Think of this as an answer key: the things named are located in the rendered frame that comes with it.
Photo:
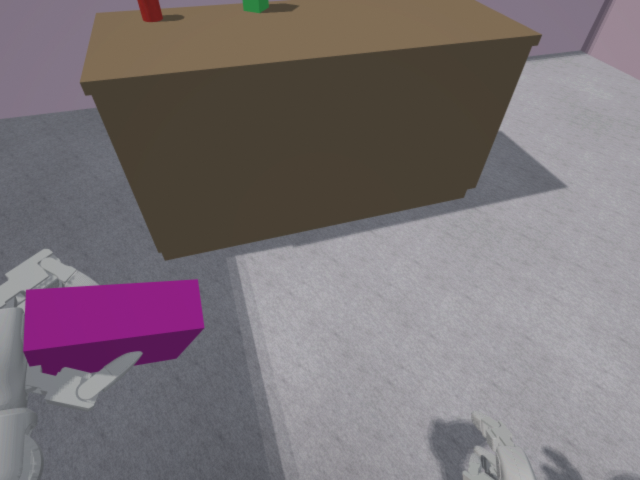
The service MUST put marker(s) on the robot left forearm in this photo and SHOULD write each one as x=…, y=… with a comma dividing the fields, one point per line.
x=21, y=458

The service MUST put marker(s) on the sponge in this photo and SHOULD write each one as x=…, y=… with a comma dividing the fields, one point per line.
x=87, y=327

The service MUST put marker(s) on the table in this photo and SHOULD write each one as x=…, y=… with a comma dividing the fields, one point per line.
x=234, y=127

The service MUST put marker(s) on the right robot hand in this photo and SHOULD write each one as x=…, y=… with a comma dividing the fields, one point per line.
x=510, y=462

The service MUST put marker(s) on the left robot hand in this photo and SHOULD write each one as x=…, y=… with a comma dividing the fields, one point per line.
x=70, y=388

